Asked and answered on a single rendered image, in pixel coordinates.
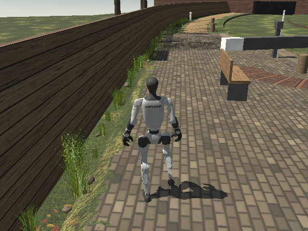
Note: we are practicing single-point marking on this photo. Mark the left robot thigh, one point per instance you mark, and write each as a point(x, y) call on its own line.
point(143, 149)

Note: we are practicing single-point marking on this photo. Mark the robot left forearm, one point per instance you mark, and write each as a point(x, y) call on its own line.
point(128, 129)

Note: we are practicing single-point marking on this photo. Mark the left robot upper arm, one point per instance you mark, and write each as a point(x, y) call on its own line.
point(135, 111)

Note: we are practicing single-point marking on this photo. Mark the humanoid robot head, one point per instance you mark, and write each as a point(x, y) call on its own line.
point(152, 84)

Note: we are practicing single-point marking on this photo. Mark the robot right forearm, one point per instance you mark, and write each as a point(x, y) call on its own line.
point(176, 127)

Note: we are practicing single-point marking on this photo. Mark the left robot hand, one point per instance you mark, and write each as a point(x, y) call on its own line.
point(124, 139)

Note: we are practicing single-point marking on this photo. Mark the right robot upper arm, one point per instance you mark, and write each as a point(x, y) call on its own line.
point(170, 109)

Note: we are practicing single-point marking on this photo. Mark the right robot hand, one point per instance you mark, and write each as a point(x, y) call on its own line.
point(179, 136)

